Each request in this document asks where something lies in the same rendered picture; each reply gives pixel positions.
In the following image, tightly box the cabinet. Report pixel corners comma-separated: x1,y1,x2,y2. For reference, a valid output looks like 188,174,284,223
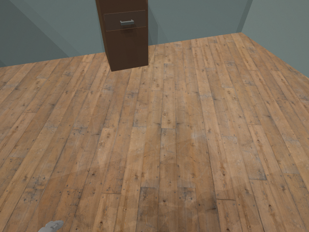
95,0,148,72

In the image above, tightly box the drawer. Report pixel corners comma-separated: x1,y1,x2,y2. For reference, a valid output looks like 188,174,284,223
104,10,146,31

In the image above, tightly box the robot left hand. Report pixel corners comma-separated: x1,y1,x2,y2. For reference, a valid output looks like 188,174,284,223
38,220,64,232

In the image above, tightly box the handle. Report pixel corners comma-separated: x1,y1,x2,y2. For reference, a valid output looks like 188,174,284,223
120,20,134,26

